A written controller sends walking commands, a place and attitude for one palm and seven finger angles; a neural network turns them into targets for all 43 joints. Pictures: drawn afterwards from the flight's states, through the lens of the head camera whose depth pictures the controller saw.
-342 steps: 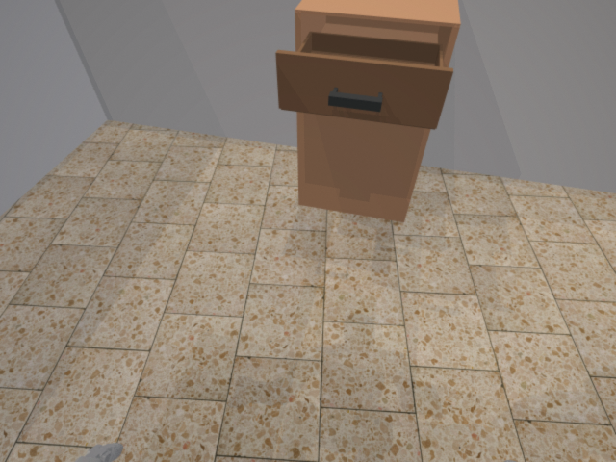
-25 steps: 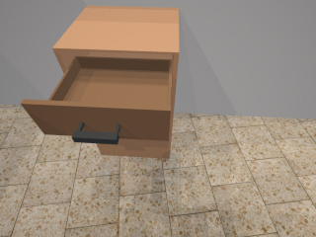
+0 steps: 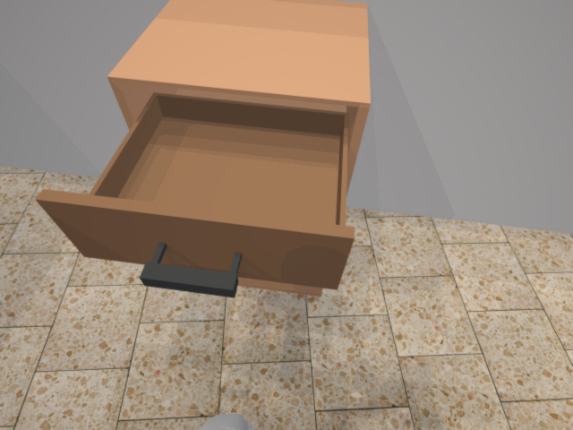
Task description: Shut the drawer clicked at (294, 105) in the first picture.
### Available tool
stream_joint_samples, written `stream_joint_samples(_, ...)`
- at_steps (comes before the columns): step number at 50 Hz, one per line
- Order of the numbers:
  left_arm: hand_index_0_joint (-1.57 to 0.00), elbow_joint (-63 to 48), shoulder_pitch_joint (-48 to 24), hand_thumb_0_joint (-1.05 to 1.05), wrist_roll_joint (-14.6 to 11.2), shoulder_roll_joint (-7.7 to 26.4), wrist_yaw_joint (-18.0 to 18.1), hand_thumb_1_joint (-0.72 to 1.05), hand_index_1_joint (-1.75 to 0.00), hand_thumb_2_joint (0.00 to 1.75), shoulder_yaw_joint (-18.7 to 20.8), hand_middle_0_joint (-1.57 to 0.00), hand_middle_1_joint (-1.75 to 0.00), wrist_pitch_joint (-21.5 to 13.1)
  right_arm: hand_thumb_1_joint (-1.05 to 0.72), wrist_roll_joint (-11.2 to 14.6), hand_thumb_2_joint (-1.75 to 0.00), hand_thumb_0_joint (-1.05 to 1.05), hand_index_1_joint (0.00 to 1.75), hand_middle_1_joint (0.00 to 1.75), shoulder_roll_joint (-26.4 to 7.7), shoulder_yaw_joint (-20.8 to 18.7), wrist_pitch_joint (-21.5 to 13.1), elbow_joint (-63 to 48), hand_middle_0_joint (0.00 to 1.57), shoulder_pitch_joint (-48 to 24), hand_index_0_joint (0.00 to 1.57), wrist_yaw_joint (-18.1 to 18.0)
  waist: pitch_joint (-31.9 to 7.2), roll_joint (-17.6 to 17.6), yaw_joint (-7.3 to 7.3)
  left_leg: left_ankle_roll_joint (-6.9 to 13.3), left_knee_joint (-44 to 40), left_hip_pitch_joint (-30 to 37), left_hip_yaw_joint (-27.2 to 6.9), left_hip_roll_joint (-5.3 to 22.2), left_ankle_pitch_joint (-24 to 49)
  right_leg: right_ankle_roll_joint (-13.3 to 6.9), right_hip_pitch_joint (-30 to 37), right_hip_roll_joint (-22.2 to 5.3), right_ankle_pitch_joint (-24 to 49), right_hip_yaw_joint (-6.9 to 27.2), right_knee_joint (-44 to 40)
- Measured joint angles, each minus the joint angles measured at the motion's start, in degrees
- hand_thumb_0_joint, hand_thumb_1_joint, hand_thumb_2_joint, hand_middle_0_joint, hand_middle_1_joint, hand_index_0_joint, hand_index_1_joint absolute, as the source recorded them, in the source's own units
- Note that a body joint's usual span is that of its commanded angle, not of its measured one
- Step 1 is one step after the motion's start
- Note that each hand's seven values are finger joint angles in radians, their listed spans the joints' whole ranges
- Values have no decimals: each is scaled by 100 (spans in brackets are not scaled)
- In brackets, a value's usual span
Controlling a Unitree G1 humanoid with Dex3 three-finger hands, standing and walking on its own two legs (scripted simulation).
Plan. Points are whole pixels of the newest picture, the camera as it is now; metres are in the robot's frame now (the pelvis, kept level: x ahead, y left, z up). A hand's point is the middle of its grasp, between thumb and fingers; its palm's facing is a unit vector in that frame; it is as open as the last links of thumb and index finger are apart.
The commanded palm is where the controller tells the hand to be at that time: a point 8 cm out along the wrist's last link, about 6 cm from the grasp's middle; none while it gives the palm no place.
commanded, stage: come to a stop and stand still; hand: left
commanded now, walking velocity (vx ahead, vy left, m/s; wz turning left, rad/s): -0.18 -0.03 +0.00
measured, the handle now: (194, 266) +0.33 +0.18 +0.00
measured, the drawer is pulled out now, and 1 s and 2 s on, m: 0.30 0.30 0.29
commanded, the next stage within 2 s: look again from close up in 0.90 s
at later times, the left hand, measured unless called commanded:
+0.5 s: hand out of the picture +0.09 +0.16 -0.15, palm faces -0.02 -0.96 -0.26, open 7.4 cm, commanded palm none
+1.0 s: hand out of the picture +0.01 +0.13 -0.15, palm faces +0.02 -0.98 -0.20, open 7.4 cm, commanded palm none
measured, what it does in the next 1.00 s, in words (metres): steps on the spot: left foot, then right foot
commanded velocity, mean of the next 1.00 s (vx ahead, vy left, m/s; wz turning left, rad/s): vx -0.05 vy -0.03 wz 0.00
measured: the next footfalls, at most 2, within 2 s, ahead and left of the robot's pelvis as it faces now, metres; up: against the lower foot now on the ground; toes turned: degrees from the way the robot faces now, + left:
left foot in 0.02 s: +0.04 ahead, +0.10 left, +0.00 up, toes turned +1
right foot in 0.40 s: +0.07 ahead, -0.11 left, +0.00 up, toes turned -4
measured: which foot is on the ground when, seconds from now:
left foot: up 0.00-0.00, down 0.02-1.00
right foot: down 0.00-0.02, up 0.04-0.38, down 0.40-1.00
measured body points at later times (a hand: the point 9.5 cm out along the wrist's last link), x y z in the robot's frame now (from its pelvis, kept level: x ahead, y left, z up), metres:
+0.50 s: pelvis +0.02 -0.02 +0.01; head +0.06 -0.05 +0.46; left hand +0.09 +0.21 -0.13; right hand +0.07 -0.25 -0.15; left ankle +0.04 +0.11 -0.71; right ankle +0.03 -0.11 -0.72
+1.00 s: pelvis +0.01 -0.04 +0.02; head +0.02 -0.05 +0.47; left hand +0.01 +0.18 -0.13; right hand -0.03 -0.24 -0.14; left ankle +0.01 +0.11 -0.72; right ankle +0.03 -0.11 -0.72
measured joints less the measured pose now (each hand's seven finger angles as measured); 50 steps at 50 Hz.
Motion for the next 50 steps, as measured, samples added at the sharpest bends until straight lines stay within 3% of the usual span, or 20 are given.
stream_joint_samples(2, -20, 120, 108, 0, -55, -2, -42, 90, -30, 90, -6, -20, -30, 152, -94, -42, -90, 3, 30, 30, -116, -38, -182, -196, 20, -103, 20, -17, 9, -23, -84, 61, -229, 60, 87, 19, 861, -103, -249, -21, -245, 101, 827)
stream_joint_samples(5, -20, 197, -42, 1, -93, 76, 14, 90, -30, 90, -1, -20, -30, 399, -93, -70, -90, 2, 30, 30, -88, -27, -226, -362, 20, -170, 20, -71, -20, -125, -179, 120, -123, 185, 183, -12, 489, -358, -1044, 229, -592, 390, 2661)
stream_joint_samples(7, -20, 118, -277, 1, -96, 114, 45, 91, -30, 90, -4, -20, -30, 420, -93, -67, -90, 1, 30, 30, -35, 26, -203, -365, 19, -164, 20, -124, -34, -115, -190, 84, -465, 355, 154, -40, 572, -373, -1415, 324, -391, 306, 2959)
stream_joint_samples(13, -20, -371, -885, 1, -114, 42, 44, 91, -30, 90, -78, -20, -30, 360, -94, -45, -90, 1, 30, 30, 82, 83, -45, -274, 20, -279, 20, -223, 16, 53, -148, 97, -1362, 672, 83, -104, 1068, -230, -1694, 375, 264, 191, 1622)
stream_joint_samples(20, -20, -618, -1041, 1, -60, 100, 14, 92, -30, 90, -35, -20, -30, 357, -93, -38, -90, 1, 30, 30, 62, -65, 82, -379, 20, -359, 20, -155, -5, 182, -225, -108, -1144, 547, 130, -8, 971, -298, -1181, 428, 1103, 274, 44)
stream_joint_samples(22, -20, -586, -1015, 1, -38, 63, 19, 92, -30, 90, -64, -20, -30, 306, -93, 3, -90, 1, 30, 30, 32, -102, 141, -373, 20, -382, 20, -125, -17, 307, -268, -191, -969, 491, 56, 81, 747, -429, -1172, 545, 1021, 250, 42)
stream_joint_samples(26, -20, -524, -917, 1, -38, 15, -3, 91, -30, 90, -148, -20, -30, 269, -92, 15, -90, 1, 30, 30, 38, -122, 231, -313, 20, -282, 20, -109, -148, 315, -334, -239, -600, 475, -240, 9, 47, -588, -1102, 618, 1077, 188, -123)
stream_joint_samples(31, -20, -371, -871, 1, -112, 34, 13, 92, -30, 90, -147, -20, -30, 240, -92, 31, -90, 0, 30, 30, 89, -51, 158, -82, 19, -97, 20, -130, -248, 234, -336, -289, -1356, 1028, -417, 74, 851, -642, -998, 778, 1136, 130, -225)
stream_joint_samples(36, -20, -208, -890, 1, -140, 95, 15, 94, -30, 90, -134, -20, -30, 248, -92, 19, -90, 1, 30, 30, 191, 58, 107, 156, 19, 85, 20, -153, -263, 93, -247, -418, -1731, 1307, -386, 111, 955, -667, -727, 826, 1369, 158, -625)
stream_joint_samples(50, -20, 134, -428, 1, -122, -113, -3, 91, -30, 90, -187, -20, -30, 199, -91, -5, -90, 0, 30, 30, 353, 155, 75, 362, 19, 569, 20, -97, -252, 245, -238, -391, -1855, 1222, -452, 203, 1089, -686, -605, 910, 1711, 56, -1141)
